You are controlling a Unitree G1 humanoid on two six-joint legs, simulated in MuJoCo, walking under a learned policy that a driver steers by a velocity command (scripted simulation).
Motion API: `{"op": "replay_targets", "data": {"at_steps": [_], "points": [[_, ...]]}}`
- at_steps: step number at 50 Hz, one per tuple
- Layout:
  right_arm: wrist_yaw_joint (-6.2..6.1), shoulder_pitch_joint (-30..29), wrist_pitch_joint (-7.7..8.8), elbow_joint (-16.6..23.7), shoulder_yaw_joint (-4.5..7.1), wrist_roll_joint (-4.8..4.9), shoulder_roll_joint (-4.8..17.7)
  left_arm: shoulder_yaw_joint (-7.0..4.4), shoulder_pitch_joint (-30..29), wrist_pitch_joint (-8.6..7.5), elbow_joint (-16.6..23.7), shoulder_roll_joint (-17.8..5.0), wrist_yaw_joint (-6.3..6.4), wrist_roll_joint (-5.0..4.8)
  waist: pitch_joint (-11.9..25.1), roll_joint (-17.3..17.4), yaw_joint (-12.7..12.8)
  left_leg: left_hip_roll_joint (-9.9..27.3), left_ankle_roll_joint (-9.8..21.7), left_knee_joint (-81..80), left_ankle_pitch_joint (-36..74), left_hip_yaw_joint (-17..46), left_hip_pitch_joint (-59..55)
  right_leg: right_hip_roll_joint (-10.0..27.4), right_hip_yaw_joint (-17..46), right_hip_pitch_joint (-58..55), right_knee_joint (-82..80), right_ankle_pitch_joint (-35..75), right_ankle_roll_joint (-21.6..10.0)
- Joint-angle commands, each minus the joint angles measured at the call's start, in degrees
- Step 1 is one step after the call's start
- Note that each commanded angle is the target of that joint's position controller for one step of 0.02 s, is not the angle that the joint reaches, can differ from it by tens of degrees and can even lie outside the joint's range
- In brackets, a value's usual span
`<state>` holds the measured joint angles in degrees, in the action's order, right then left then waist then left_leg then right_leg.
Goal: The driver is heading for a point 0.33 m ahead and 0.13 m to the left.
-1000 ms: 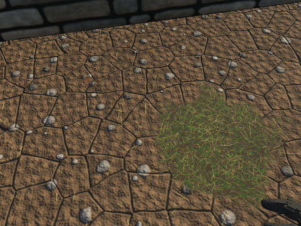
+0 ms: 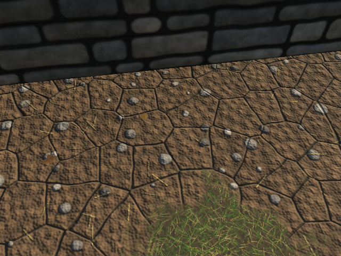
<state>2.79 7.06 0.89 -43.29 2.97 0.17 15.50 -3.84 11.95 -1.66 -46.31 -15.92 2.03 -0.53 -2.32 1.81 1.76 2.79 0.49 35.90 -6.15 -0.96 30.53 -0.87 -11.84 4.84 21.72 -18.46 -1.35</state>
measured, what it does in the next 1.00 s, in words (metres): steps on the spot, turning left: left foot, then right foot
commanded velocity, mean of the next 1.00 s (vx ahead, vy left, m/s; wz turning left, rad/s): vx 0.04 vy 0.00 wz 0.57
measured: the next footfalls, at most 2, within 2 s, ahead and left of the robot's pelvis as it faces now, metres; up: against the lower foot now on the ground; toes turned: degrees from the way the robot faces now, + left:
left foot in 0.04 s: +0.15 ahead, +0.10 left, +0.00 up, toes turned +3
right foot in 0.46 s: +0.16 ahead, -0.13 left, +0.00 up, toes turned +21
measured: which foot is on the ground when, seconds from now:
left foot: up 0.00-0.02, down 0.04-0.46, up 0.48-0.86, down 0.88-1.00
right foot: down 0.00-0.04, up 0.06-0.44, down 0.46-0.88, up 0.90-1.00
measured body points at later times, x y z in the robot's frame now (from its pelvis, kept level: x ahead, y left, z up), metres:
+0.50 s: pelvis +0.07 -0.03 +0.00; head +0.10 -0.03 +0.44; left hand +0.11 +0.29 -0.10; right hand +0.31 -0.25 -0.10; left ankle +0.10 +0.10 -0.72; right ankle +0.12 -0.14 -0.74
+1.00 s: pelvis +0.06 +0.01 +0.00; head +0.07 +0.05 +0.45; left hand +0.00 +0.33 -0.11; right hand +0.34 -0.14 -0.07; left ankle +0.00 +0.09 -0.73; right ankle +0.13 -0.13 -0.67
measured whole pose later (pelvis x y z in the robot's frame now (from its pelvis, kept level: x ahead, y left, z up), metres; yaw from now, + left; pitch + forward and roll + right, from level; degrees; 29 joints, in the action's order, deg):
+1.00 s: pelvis +0.06 +0.01 +0.00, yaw +36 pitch +2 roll -1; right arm 0.3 13.9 -0.8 -34.8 4.1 0.8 16.5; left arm -5.4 9.5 -0.5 -42.2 -18.8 0.4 -0.2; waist -1.2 -2.4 0.3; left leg -1.8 3.4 29.3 -16.0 2.1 15.8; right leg 3.0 -0.4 27.8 59.2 -25.4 1.5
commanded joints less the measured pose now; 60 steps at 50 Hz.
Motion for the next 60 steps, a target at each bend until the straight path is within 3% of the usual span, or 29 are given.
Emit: {"op": "replay_targets", "data": {"at_steps": [1, 2, 3, 4, 5, 7, 11, 15, 19, 22, 23, 24, 25, 26, 28, 31, 33, 37, 40, 43, 44, 45, 46, 47, 48, 49, 53, 57, 60], "points": [[0.25, 6.51, 0.7, 3.06, 3.1, -0.08, 7.84, -2.49, -1.96, 0.83, 3.3, -9.2, 0.99, -0.96, 6.89, -4.1, -4.54, -3.46, 3.64, -7.72, 2.74, -2.5, -10.72, 13.61, 3.36, -1.35, 12.91, 43.85, -4.59], [-0.86, 10.69, 0.83, 2.96, 4.87, -0.27, 13.24, -2.17, 0.95, 0.65, 3.56, -8.42, 0.9, 0.32, 10.85, 3.67, -5.51, 1.39, 7.14, -9.86, 27.55, 6.6, -21.98, 8.53, 1.6, 5.93, 25.75, 32.27, -0.2], [-2.02, 11.2, 0.4, 3.96, 5.77, -0.83, 18.64, -0.61, 4.12, 0.21, 5.39, -3.93, 0.19, 3.12, 15.2, 16.61, -2.25, 15.74, 18.79, -7.26, 52.14, 27.12, -37.83, -1.41, 2.48, 26.27, 45.58, -17.07, 4.8], [-1.86, 11.86, 0.42, 5.28, 4.67, -1.18, 15.19, -0.45, 2.81, -0.23, 5.23, -5.46, -0.76, 2.02, 24.66, 10.79, -4.88, 18.66, 23.94, -10.67, 40.69, 35.27, -41.1, -2.94, 15.7, 30.04, 53.93, -22.83, 4.52], [-1.71, 8.24, 0.53, 6.5, 4.21, -0.76, 13.02, -0.99, -0.95, -0.11, 5.9, -7.46, -1.12, -0.02, 20.25, 5.68, -5.18, 16.26, 21.66, -12.39, 32.43, 30.3, -37.15, -0.68, 17.63, 32.9, 55.0, -18.84, 3.71], [-2.45, 2.87, -0.08, 7.33, 3.31, 0.93, 9.61, -1.3, -3.83, 0.88, 5.76, -7.48, -0.04, 0.71, 11.8, -0.34, -3.13, 11.73, 16.03, -14.99, 17.33, 24.06, -26.34, 2.39, 17.25, 33.28, 47.83, -11.51, 3.8], [-3.83, 1.04, -1.41, 8.72, 3.85, -0.42, 10.74, -1.04, -2.31, 1.74, 5.68, -5.55, 0.5, 0.76, 10.13, 4.61, -0.93, 6.87, 13.89, -17.45, 11.17, 20.79, -16.74, 0.42, 15.79, 24.47, 34.04, -6.23, 5.04], [-4.76, 0.84, -2.1, 9.5, 4.48, 0.13, 11.85, -0.76, -3.3, 1.66, 5.66, -5.04, 0.28, 0.66, 11.15, 5.55, -1.88, 5.48, 12.51, -17.68, 1.44, 22.38, -14.53, -0.52, 16.54, 20.16, 25.43, -1.25, 5.82], [-4.59, 0.75, -2.89, 10.1, 4.44, 0.13, 11.44, -1.14, -3.86, 0.91, 6.2, -5.77, -0.49, 0.27, 9.55, 7.7, -2.62, 4.89, 11.1, -17.49, -6.17, 27.1, -14.49, -1.24, 16.89, 17.59, 17.75, -1.04, 4.8], [-4.83, -0.01, -3.65, 10.6, 4.18, 0.96, 10.71, -1.8, 0.35, -0.01, 5.02, -6.22, -1.22, 0.19, 8.85, 7.58, -0.19, 2.12, 8.04, -13.96, -6.95, 27.47, -12.13, -0.86, 15.42, 8.76, 2.78, 6.04, 2.32], [-4.9, 1.48, -3.71, 10.77, 3.59, 0.92, 8.71, -2.73, 2.2, 0.02, 4.93, -9.55, -1.01, 1.0, 9.29, 2.79, -0.43, -1.1, 5.08, -7.96, -13.52, 24.15, -6.97, 7.05, 21.39, 2.9, -1.57, 6.26, -0.48], [-4.7, 2.21, -3.33, 12.33, 3.13, 1.01, 6.34, -3.86, 0.83, 0.69, 5.26, -15.02, -0.64, 2.49, 6.68, -13.93, -3.07, -10.69, 1.59, 4.81, -24.52, 11.6, 4.6, 19.09, 35.56, 1.07, -5.45, 10.87, -7.96], [-4.44, 2.15, -2.41, 12.41, 4.37, 0.11, 10.48, -3.49, -1.1, 0.5, 6.64, -13.15, -0.74, 4.09, 6.18, -17.39, -2.15, -9.01, -0.99, 19.22, -28.63, 9.59, 6.23, 25.29, 42.76, 5.95, -7.22, 14.94, -14.18], [-4.16, 3.72, -2.4, 10.97, 5.44, 0.38, 13.06, -2.5, -4.81, 0.3, 8.3, -9.85, -0.29, 3.59, 5.68, -12.43, -3.51, -7.31, -1.77, 26.44, -24.86, 10.76, 5.2, 22.82, 37.53, 7.12, -6.05, 16.29, -13.32], [-4.45, 6.62, -3.62, 8.32, 5.4, 0.41, 11.19, -1.69, -8.28, 0.37, 9.17, -6.86, 0.24, 1.48, 4.27, -8.97, -4.31, -6.66, -3.7, 32.75, -18.47, 8.97, 6.19, 16.26, 27.16, 5.94, -3.98, 16.32, -8.62], [-4.05, 3.67, -4.17, 10.07, 4.19, 1.16, 7.82, -1.46, -5.35, 1.13, 8.71, -6.98, 0.81, 1.35, 3.05, -9.77, -1.91, -5.21, -5.77, 31.41, -14.78, 5.13, 7.67, 14.09, 20.15, 3.33, -3.85, 21.4, -9.34], [-3.79, 0.15, -3.98, 11.99, 3.59, 1.34, 6.82, -1.96, -2.25, 1.67, 8.15, -8.19, 1.1, 1.55, 4.01, -11.24, 0.57, -3.52, -6.73, 25.16, -14.73, 4.02, 8.44, 15.42, 19.43, -1.82, -3.37, 23.53, -10.45], [-2.7, -0.9, -3.96, 13.7, 2.74, 0.95, 5.84, -3.25, -2.47, 2.18, 8.27, -11.39, 0.42, 1.01, 5.96, -12.69, 1.33, -1.39, -5.9, 13.4, -17.25, 0.47, -0.72, 17.66, 16.18, -1.07, -2.49, 27.09, -11.01], [-2.11, 0.29, -4.45, 13.82, 3.26, 1.11, 7.07, -3.69, -2.77, 2.08, 8.02, -12.23, -0.42, 0.1, 6.19, -13.29, 0.85, -2.1, -4.07, 5.55, -15.87, -2.02, -6.09, 18.83, 14.81, -0.39, -0.83, 28.42, -10.46], [-1.86, 5.43, -4.69, 12.19, 4.08, 1.06, 7.46, -3.5, -3.07, 1.79, 7.08, -11.0, -0.72, -1.43, 6.89, -10.79, -2.47, -4.21, 0.47, -11.16, -3.92, -3.4, -17.72, 17.19, 10.68, 3.64, 6.69, 24.41, -5.49], [-2.45, 8.53, -4.61, 11.52, 5.07, 1.18, 10.02, -2.98, 0.1, 1.61, 5.91, -8.6, -1.04, -0.56, 8.83, -3.7, -2.79, -1.48, 3.06, -14.03, 3.58, 2.66, -27.95, 14.24, 6.26, 11.83, 14.72, 12.59, -1.11], [-3.49, 11.44, -4.19, 12.17, 6.46, 1.23, 16.96, -0.95, -1.29, 1.42, 8.85, -3.25, -1.57, 3.16, 9.62, 15.94, -1.9, 14.14, 10.63, -13.03, 17.61, 24.65, -38.57, 6.33, 2.2, 31.14, 34.06, -19.05, 4.55], [-2.59, 14.27, -2.39, 12.24, 6.11, -0.38, 16.5, -1.77, -6.94, 0.61, 11.07, -6.2, -1.31, 1.89, 11.98, 13.34, -6.95, 19.0, 20.42, -17.87, -0.24, 35.61, -34.81, 2.04, 12.39, 38.68, 42.77, -20.7, 4.58], [-2.16, 13.29, -0.92, 11.56, 5.24, -0.39, 13.93, -2.57, -9.45, 0.09, 11.52, -8.83, -1.5, 0.1, 8.16, 8.69, -6.76, 16.37, 18.7, -21.22, -15.78, 33.13, -33.09, 3.88, 15.06, 41.14, 44.69, -15.46, 3.25], [-2.39, 11.22, -0.17, 10.97, 4.56, 0.4, 11.84, -3.12, -9.95, -0.37, 11.39, -9.93, -1.76, -0.4, 4.41, 7.26, -5.44, 13.91, 15.81, -22.94, -25.91, 30.7, -30.36, 5.02, 15.51, 42.21, 42.84, -9.67, 2.0], [-2.81, 9.3, 0.02, 11.25, 3.85, 0.86, 10.54, -3.37, -9.42, -0.65, 10.29, -10.04, -1.7, -0.01, 2.42, 6.48, -4.5, 12.18, 14.04, -23.99, -27.63, 28.88, -28.43, 5.62, 15.51, 41.8, 40.87, -5.6, 1.91], [-4.09, 8.2, 0.81, 11.53, 3.14, -0.22, 9.96, -2.93, -8.1, -2.7, 8.92, -7.92, -2.4, 0.69, 2.27, 5.84, -2.85, 7.7, 12.49, -25.67, -17.39, 23.01, -25.01, 3.51, 14.48, 35.6, 30.81, 7.2, 3.32], [-4.19, 10.11, 1.52, 9.72, 3.41, 0.45, 11.0, -1.57, -10.26, -3.53, 8.51, -5.43, -3.19, 0.36, 1.96, 6.78, -4.36, 6.22, 11.47, -24.6, -11.96, 18.72, -22.2, 2.02, 13.76, 28.39, 16.77, 12.68, 4.62], [-3.63, 12.63, 1.72, 7.99, 3.42, 0.87, 11.6, -1.09, -12.56, -4.01, 9.38, -5.71, -3.87, -0.25, 0.61, 6.17, -5.9, 7.64, 11.88, -23.73, -13.06, 20.05, -20.42, 1.9, 13.7, 24.89, 12.1, 12.63, 4.22]]}}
